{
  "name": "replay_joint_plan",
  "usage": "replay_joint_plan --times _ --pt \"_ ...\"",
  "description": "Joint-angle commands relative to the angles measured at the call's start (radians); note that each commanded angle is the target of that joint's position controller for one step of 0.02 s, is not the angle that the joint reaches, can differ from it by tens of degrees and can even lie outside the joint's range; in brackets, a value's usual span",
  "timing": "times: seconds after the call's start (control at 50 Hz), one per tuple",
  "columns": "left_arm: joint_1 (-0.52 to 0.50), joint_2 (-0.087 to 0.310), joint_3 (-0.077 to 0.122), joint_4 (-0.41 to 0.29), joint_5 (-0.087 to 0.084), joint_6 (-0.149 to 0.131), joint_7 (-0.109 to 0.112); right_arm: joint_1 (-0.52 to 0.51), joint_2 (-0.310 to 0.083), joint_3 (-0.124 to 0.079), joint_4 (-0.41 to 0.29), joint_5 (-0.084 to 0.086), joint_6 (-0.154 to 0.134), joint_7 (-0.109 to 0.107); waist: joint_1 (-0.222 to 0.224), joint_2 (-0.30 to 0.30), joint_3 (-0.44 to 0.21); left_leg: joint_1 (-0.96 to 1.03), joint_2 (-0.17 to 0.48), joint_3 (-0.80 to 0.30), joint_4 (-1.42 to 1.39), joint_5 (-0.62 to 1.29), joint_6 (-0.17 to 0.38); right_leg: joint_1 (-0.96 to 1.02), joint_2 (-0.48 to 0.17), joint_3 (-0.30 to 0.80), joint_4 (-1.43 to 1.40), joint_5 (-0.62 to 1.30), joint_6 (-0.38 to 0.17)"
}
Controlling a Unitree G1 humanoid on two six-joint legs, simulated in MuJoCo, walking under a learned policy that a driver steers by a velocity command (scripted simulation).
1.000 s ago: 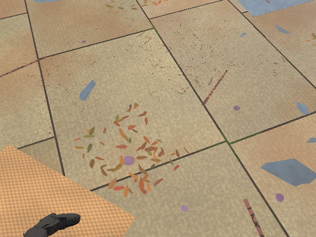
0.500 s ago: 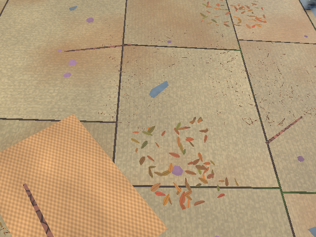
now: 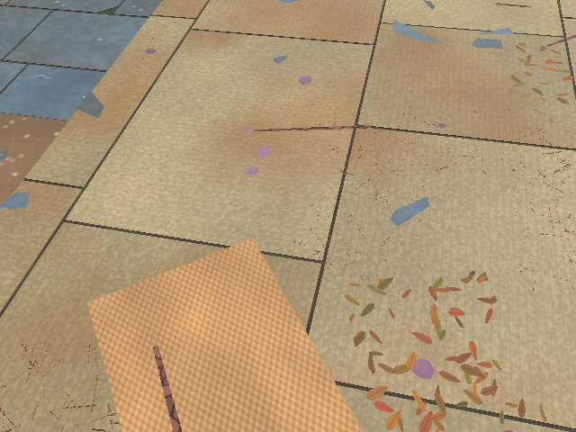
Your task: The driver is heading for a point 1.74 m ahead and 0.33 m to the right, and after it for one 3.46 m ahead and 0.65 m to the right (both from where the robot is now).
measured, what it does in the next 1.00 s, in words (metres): walks ahead: left foot, then right foot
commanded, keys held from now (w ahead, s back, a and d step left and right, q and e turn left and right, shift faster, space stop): w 0.26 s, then no key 0.74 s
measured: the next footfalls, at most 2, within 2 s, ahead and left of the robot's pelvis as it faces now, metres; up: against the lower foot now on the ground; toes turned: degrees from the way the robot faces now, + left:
left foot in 0.16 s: +0.09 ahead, +0.14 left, +0.00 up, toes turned +0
right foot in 0.56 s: +0.36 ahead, -0.08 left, +0.00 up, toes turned +0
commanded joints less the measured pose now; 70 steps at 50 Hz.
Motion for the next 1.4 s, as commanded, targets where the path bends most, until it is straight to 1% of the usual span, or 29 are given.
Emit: replay_joint_plan --times 0.02,0.1,0.14,0.16,0.18,0.2,0.22,0.28,0.34,0.4,0.46,0.5,0.54,0.56,0.58,0.6,0.62,0.64,0.68,0.74,0.8,0.84,0.86,0.88,0.9,0.94,1.0,1.1,1.4 --pt "-0.013 0.200 0.045 -0.052 -0.006 -0.017 0.001 -0.143 -0.021 0.006 -0.106 0.008 -0.050 0.009 0.033 -0.200 0.044 -0.031 0.013 0.057 -0.185 0.012 0.006 0.022 -0.189 0.192 -0.185 -0.127 -0.174" --pt "-0.001 0.219 0.045 -0.043 -0.025 -0.014 -0.020 -0.060 -0.050 -0.004 -0.075 0.019 -0.063 0.016 -0.020 -0.172 0.047 0.208 -0.011 0.095 -0.405 0.127 0.052 -0.092 -0.209 0.189 -0.137 -0.146 -0.176" --pt "-0.004 0.154 0.021 -0.040 -0.013 -0.020 -0.029 0.078 -0.078 -0.021 -0.033 0.026 -0.059 0.005 -0.094 -0.138 -0.003 0.448 0.011 0.053 -0.446 0.131 0.087 -0.208 -0.167 0.142 -0.016 -0.121 -0.122" --pt "-0.039 0.075 -0.005 -0.060 0.006 -0.030 -0.038 0.204 -0.130 -0.034 -0.017 0.018 -0.058 -0.006 -0.151 -0.001 -0.069 0.609 0.174 -0.161 -0.509 0.049 0.139 -0.327 -0.080 0.039 0.265 -0.130 -0.057" --pt "-0.043 0.049 -0.013 -0.119 -0.002 -0.056 -0.032 0.272 -0.264 -0.067 -0.010 0.001 -0.055 -0.001 -0.149 0.265 -0.099 0.699 0.390 -0.553 -0.623 -0.167 0.287 -0.583 0.018 -0.066 0.555 -0.288 -0.011" --pt "-0.084 0.152 0.014 -0.125 -0.024 -0.069 -0.028 0.268 -0.193 -0.050 -0.002 -0.003 -0.067 0.009 -0.162 0.182 -0.034 0.633 0.411 -0.648 -0.666 -0.299 0.348 -0.685 -0.025 0.009 0.735 -0.340 -0.016" --pt "-0.085 0.182 0.025 -0.121 -0.036 -0.074 -0.034 0.220 -0.133 -0.028 -0.008 -0.004 -0.078 0.014 -0.132 0.153 0.041 0.594 0.366 -0.555 -0.674 -0.306 0.321 -0.732 -0.069 0.029 0.783 -0.244 -0.037" --pt "-0.094 0.148 0.024 -0.101 -0.004 -0.074 -0.046 0.119 -0.077 -0.005 -0.023 -0.009 -0.081 0.019 -0.081 0.089 0.100 0.473 0.258 -0.312 -0.709 0.091 0.263 -0.668 -0.116 0.015 0.704 -0.055 -0.027" --pt "-0.099 0.090 0.007 -0.103 0.011 -0.061 -0.053 0.087 -0.094 -0.011 -0.021 -0.008 -0.073 0.006 -0.052 0.069 0.064 0.395 0.200 -0.117 -0.681 0.618 0.249 -0.548 -0.082 -0.044 0.569 0.040 0.031" --pt "-0.182 0.049 -0.014 -0.128 0.013 -0.056 -0.057 0.111 -0.115 -0.017 0.007 -0.006 -0.059 -0.007 -0.076 0.080 0.042 0.314 0.152 -0.010 -0.655 0.712 0.218 -0.379 -0.034 -0.076 0.331 0.207 0.048" --pt "-0.221 0.079 -0.007 -0.144 0.008 -0.053 -0.067 0.142 -0.128 -0.020 0.040 0.002 -0.054 -0.011 -0.080 0.088 0.025 0.334 0.183 -0.029 -0.620 0.675 0.206 -0.299 -0.006 -0.051 0.226 0.300 0.023" --pt "-0.199 0.113 0.006 -0.142 0.014 -0.055 -0.069 0.118 -0.129 -0.022 0.049 0.009 -0.054 -0.013 -0.050 0.086 0.010 0.373 0.205 -0.055 -0.563 0.663 0.186 -0.258 -0.005 -0.027 0.182 0.274 -0.009" --pt "-0.088 0.150 0.025 -0.102 0.029 -0.057 -0.059 0.102 -0.116 -0.018 0.055 0.009 -0.049 -0.015 0.011 0.059 -0.051 0.381 0.156 -0.038 -0.409 0.726 0.148 -0.087 0.024 -0.053 0.102 0.346 -0.048" --pt "-0.029 0.207 0.039 -0.095 0.036 -0.060 -0.049 0.142 -0.088 -0.007 0.054 -0.007 -0.050 -0.016 0.021 -0.020 -0.129 0.318 0.092 -0.002 -0.252 0.587 0.099 0.083 -0.068 0.020 0.118 0.690 -0.086" --pt "0.013 0.238 0.036 -0.099 0.059 -0.051 -0.039 0.283 -0.013 0.020 0.054 -0.029 -0.054 -0.012 -0.028 -0.199 -0.288 0.079 -0.002 0.015 0.058 0.101 0.027 0.398 -0.311 0.292 0.173 0.945 -0.255" --pt "0.023 0.152 0.013 -0.088 0.035 -0.036 -0.041 0.313 -0.017 0.023 0.084 -0.019 -0.045 -0.008 -0.020 -0.266 -0.393 0.048 -0.035 -0.069 0.216 -0.353 -0.009 0.395 -0.384 0.441 0.114 0.908 -0.345" --pt "-0.042 0.136 0.006 -0.094 0.011 -0.027 -0.048 0.266 -0.098 0.002 0.079 0.007 -0.030 -0.007 -0.019 -0.191 -0.299 0.003 0.002 -0.093 0.282 -0.355 -0.017 0.280 -0.347 0.401 0.056 0.638 -0.320" --pt "-0.108 0.123 0.003 -0.100 0.008 -0.021 -0.049 0.196 -0.104 -0.003 0.071 0.017 -0.013 -0.014 -0.028 -0.138 -0.190 -0.049 0.031 -0.063 0.290 -0.315 -0.018 0.179 -0.307 0.346 0.013 0.420 -0.276" --pt "-0.214 0.096 -0.009 -0.107 0.023 -0.014 -0.048 0.142 -0.087 -0.008 0.065 -0.002 0.027 -0.034 -0.065 -0.120 -0.067 0.014 0.080 -0.051 0.161 -0.229 -0.026 -0.059 -0.242 0.249 -0.073 0.169 -0.215" --pt "-0.263 0.106 -0.001 -0.094 0.039 -0.006 -0.039 0.174 -0.030 0.008 0.090 -0.014 0.038 -0.045 -0.089 -0.170 -0.050 0.184 0.069 -0.003 -0.042 -0.133 -0.026 -0.202 -0.174 0.144 -0.114 0.090 -0.198" --pt "-0.259 0.109 0.000 -0.072 0.027 0.002 -0.028 0.163 -0.022 0.010 0.109 -0.015 0.027 -0.038 -0.089 -0.136 -0.075 0.292 0.057 0.024 -0.231 0.073 -0.005 -0.211 -0.166 0.122 -0.100 -0.043 -0.184" --pt "-0.247 0.077 -0.013 -0.054 0.020 0.008 -0.025 0.148 -0.019 0.011 0.114 -0.033 0.024 -0.032 -0.096 -0.113 -0.052 0.370 0.050 0.032 -0.341 0.158 0.020 -0.263 -0.130 0.106 -0.089 -0.241 -0.120" --pt "-0.223 0.057 -0.022 -0.038 0.024 0.009 -0.027 0.118 -0.038 0.011 0.094 -0.042 0.022 -0.034 -0.084 -0.083 -0.010 0.354 0.095 -0.025 -0.409 0.166 0.043 -0.282 -0.100 0.095 -0.069 -0.315 -0.067" --pt "-0.189 0.072 -0.015 -0.034 0.027 0.011 -0.028 0.078 -0.109 -0.004 0.086 -0.033 0.022 -0.039 -0.033 0.003 0.047 0.236 0.122 -0.060 -0.442 0.010 0.071 -0.252 -0.041 0.043 -0.041 -0.307 -0.026" --pt "-0.201 0.078 -0.013 -0.031 0.027 0.014 -0.024 0.057 -0.095 -0.004 0.095 -0.029 0.015 -0.037 -0.031 0.062 0.072 0.113 0.101 -0.055 -0.474 -0.146 0.079 -0.155 -0.016 0.006 0.005 -0.216 -0.005" --pt "-0.193 0.073 -0.013 -0.017 0.023 0.016 -0.016 0.027 -0.038 0.013 0.099 -0.035 -0.008 -0.032 -0.022 0.094 0.069 0.072 0.093 -0.048 -0.505 -0.111 0.053 -0.072 -0.019 0.000 0.062 -0.097 -0.015" --pt "-0.168 0.072 -0.012 0.016 0.024 0.015 -0.013 0.047 -0.031 0.016 0.115 -0.022 -0.033 -0.028 -0.030 0.055 0.024 0.156 0.085 -0.033 -0.460 0.080 0.038 -0.062 -0.020 -0.004 0.088 0.036 -0.031" --pt "-0.174 0.072 -0.011 0.062 0.012 0.016 -0.014 0.071 -0.036 0.016 0.142 -0.015 -0.031 -0.030 -0.048 -0.001 -0.019 0.230 0.072 -0.011 -0.418 0.254 0.046 -0.031 -0.024 -0.007 0.116 0.215 -0.029" --pt "-0.186 0.092 -0.003 0.183 0.006 0.045 0.009 0.045 -0.021 0.023 0.235 -0.013 -0.016 -0.028 -0.041 -0.019 0.000 0.259 0.052 0.019 -0.446 0.314 0.049 0.022 -0.028 -0.005 0.113 0.279 -0.022"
